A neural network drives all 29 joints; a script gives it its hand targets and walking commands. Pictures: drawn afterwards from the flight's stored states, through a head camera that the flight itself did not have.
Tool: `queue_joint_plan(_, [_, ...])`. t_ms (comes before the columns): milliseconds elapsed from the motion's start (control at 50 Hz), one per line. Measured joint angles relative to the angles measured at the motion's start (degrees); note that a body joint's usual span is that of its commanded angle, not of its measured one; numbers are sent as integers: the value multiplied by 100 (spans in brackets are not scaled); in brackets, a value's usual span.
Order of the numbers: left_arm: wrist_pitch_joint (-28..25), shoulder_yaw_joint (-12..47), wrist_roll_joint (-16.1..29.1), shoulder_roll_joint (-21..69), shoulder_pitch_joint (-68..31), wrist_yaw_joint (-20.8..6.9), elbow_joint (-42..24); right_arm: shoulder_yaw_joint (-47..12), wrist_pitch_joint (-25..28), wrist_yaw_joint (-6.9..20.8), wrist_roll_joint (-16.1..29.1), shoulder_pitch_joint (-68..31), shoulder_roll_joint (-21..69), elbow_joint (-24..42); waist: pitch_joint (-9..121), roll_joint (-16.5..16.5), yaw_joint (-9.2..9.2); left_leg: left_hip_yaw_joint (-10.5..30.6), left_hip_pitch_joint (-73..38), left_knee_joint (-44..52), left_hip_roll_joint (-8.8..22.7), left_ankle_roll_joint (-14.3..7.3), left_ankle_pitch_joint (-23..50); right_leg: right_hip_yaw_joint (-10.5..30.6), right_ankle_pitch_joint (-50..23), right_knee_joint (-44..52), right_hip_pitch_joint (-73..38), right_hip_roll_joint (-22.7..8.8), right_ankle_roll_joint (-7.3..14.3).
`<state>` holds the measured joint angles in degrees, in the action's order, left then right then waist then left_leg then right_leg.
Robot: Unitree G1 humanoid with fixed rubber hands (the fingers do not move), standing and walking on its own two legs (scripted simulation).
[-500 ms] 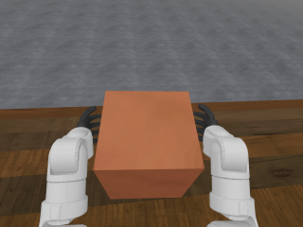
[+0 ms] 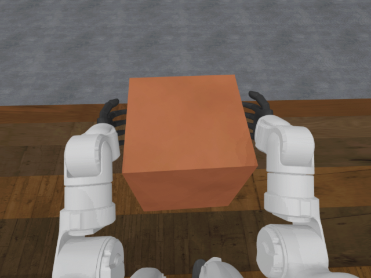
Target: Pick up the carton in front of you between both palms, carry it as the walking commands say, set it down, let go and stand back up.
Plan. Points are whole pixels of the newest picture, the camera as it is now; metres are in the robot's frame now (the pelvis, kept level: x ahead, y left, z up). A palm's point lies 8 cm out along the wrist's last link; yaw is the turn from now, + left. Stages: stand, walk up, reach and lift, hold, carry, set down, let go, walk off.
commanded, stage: carry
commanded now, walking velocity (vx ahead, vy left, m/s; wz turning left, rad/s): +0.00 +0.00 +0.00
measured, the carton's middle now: (184, 149) +0.38 +0.02 +0.00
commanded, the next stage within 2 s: none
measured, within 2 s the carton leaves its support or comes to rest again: neither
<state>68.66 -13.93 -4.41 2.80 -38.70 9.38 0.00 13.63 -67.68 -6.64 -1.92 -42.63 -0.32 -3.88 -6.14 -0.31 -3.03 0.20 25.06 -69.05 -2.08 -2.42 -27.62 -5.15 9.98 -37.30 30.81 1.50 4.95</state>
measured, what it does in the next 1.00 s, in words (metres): goes down: left foot 0.13 m lower, then right foot 0.05 m lower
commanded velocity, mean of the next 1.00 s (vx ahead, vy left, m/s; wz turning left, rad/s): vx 0.00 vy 0.00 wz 0.00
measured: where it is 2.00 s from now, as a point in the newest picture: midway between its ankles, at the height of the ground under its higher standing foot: (184, 104)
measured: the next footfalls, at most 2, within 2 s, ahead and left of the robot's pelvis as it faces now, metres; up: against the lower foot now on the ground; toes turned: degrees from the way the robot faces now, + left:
left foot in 0.28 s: +0.26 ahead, +0.02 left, -0.13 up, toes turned -3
right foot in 0.66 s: +0.49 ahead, -0.04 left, -0.19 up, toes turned +2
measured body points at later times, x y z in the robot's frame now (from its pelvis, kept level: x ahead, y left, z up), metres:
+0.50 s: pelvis +0.30 +0.03 -0.12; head +0.34 +0.03 +0.33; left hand +0.69 +0.15 +0.00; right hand +0.67 -0.15 +0.01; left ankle +0.22 +0.03 -0.84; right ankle +0.34 -0.13 -0.77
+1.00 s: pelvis +0.64 +0.02 -0.20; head +0.71 +0.04 +0.24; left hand +1.01 +0.20 -0.14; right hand +1.03 -0.10 -0.13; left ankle +0.48 +0.11 -0.87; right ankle +0.60 -0.07 -0.86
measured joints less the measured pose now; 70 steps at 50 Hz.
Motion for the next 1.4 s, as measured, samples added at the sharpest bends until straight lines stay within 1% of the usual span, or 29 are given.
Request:
queue_joint_plan(120, [-8,-39,285,11,22,107,-625,218,-48,12,-214,267,385,1018,-540,172,-239,50,703,2190,90,17,867,-80,-698,81,-453,74,277])
queue_joint_plan(180, [-94,-53,305,87,-36,109,-778,296,-4,46,-269,366,461,1377,-592,34,-282,2,481,3361,123,3,2897,-249,-852,-339,-713,204,343])
queue_joint_plan(280, [-50,128,179,114,-227,85,-459,367,-102,206,-457,536,394,1481,158,-365,-199,-274,-637,5352,173,96,5686,-527,845,-1612,-1267,579,300])
queue_joint_plan(360, [44,270,249,-216,-500,-75,254,226,-255,270,-476,99,131,675,662,-128,120,-117,-1193,4765,-251,-217,2245,79,2257,-3441,-701,340,126])
queue_joint_plan(380, [98,309,260,-253,-562,-75,398,164,-372,255,-445,-37,1,504,694,-270,228,66,-1168,4481,-258,-245,2296,197,2282,-3801,-409,360,74])
queue_joint_plan(440, [392,318,252,-315,-489,-48,247,63,-528,132,-134,-187,-127,243,613,-309,418,30,-1244,3907,-497,-565,845,562,1390,-3787,426,55,-72])
queue_joint_plan(500, [534,72,34,-172,-376,-76,714,65,-463,107,-93,-151,-83,-557,570,-213,531,-128,-1428,3820,-620,-865,501,566,522,-2607,799,-89,-255])
queue_joint_plan(540, [620,34,-60,-133,-235,-83,927,-43,-408,112,-43,42,-77,-878,507,-116,649,-78,-1493,3621,-669,-699,330,377,-40,-1707,755,-59,-327])
queue_joint_plan(640, [428,91,-71,-80,47,-88,555,-103,-177,73,13,394,33,-475,157,159,595,-498,-1217,1872,-731,-221,132,-185,-1773,8,14,123,-218])
queue_joint_plan(700, [75,124,-160,123,116,-78,515,58,-6,93,-20,521,30,-232,93,-1,492,-555,-936,383,-541,14,118,-403,-4674,1012,-752,298,289])
queue_joint_plan(740, [-123,212,-155,203,120,11,458,217,130,118,45,588,25,-80,-24,-200,262,-165,-495,-655,-371,162,-644,-616,-4277,669,-773,570,529])
queue_joint_plan(780, [-185,363,-43,79,78,46,423,298,242,107,52,672,110,90,-190,221,-191,189,21,-784,-446,244,-1422,-439,-3667,109,-679,582,722])
queue_joint_plan(800, [-207,428,36,3,116,61,403,311,279,124,-5,683,166,105,-294,421,-400,322,151,-142,-344,231,-1134,-379,-3455,-49,-729,563,759])
queue_joint_plan(820, [-220,498,152,-70,162,100,389,374,284,149,-73,666,229,106,-385,536,-537,460,221,703,-204,253,-652,-381,-3276,-164,-823,545,783])
queue_joint_plan(860, [-251,684,372,-242,283,179,331,489,307,243,-252,655,370,121,-468,687,-661,313,81,1170,4,501,1492,-377,-2788,-550,-1013,443,693])
queue_joint_plan(900, [-325,825,560,-373,426,224,336,529,360,312,-445,795,531,205,-342,824,-743,121,-680,2273,-14,519,4061,-214,-1881,-1071,-1131,332,561])
queue_joint_plan(920, [-335,833,626,-460,438,225,384,534,421,338,-561,821,636,152,-305,987,-782,-53,-955,2464,-164,461,4201,38,-1033,-1484,-1096,217,438])
queue_joint_plan(960, [-316,744,736,-572,377,227,500,484,493,324,-743,736,741,-26,-147,877,-529,-185,-1206,2425,-339,304,3711,656,1359,-2590,-630,317,296])
queue_joint_plan(1000, [-413,606,749,-537,114,187,748,281,425,258,-697,644,542,-8,-46,248,92,51,-1120,1893,-292,91,3392,848,2423,-2808,-72,474,67])
queue_joint_plan(1040, [-435,425,694,-448,-191,144,755,-1,334,56,-428,708,310,340,-98,29,414,136,-1212,1462,-349,185,3503,756,908,-1145,-25,390,-183])
queue_joint_plan(1080, [-429,189,443,-217,-529,81,717,-91,326,-90,-172,822,145,648,173,501,352,-10,-1154,811,-602,457,1704,978,-1781,398,-198,256,58])
queue_joint_plan(1120, [-469,156,95,3,-642,82,570,-30,330,-73,-41,739,12,521,504,879,458,-37,-1101,593,-677,390,251,1271,-3524,1399,-836,34,171])
queue_joint_plan(1140, [-510,232,-19,99,-614,121,507,1,305,22,44,689,-64,407,649,798,510,-20,-994,333,-530,325,-173,1186,-3189,1557,-1288,13,124])
queue_joint_plan(1160, [-573,264,-140,207,-505,162,474,22,279,80,78,687,-119,290,795,513,423,90,-839,-219,-330,300,-659,1132,-1559,1416,-1599,222,88])
queue_joint_plan(1180, [-537,278,-182,216,-416,185,443,25,208,83,130,673,-115,141,910,354,254,170,-644,-592,-269,302,-1043,1213,-291,1208,-1731,416,92])
queue_joint_plan(1220, [-405,308,-145,119,-225,214,488,-79,23,-109,205,682,-34,-164,1033,173,-90,325,-107,-794,-253,321,-1236,1402,933,691,-1721,773,201])
queue_joint_plan(1260, [-248,350,21,-50,-114,198,757,-183,-160,-157,89,757,64,-371,1019,165,-231,256,467,-298,-181,202,-331,1314,710,188,-1702,902,396])
queue_joint_plan(1340, [-327,485,283,-169,-6,174,1289,-159,-417,-192,-247,937,208,-379,704,368,-431,-106,699,2404,-148,225,1531,1036,2019,-1076,-1876,1061,537])
queue_joint_plan(1400, [-428,348,482,-363,92,160,1233,-180,-288,-204,-485,713,418,-620,397,388,-311,-370,268,2678,18,-46,6011,651,2070,-2939,-1419,933,51])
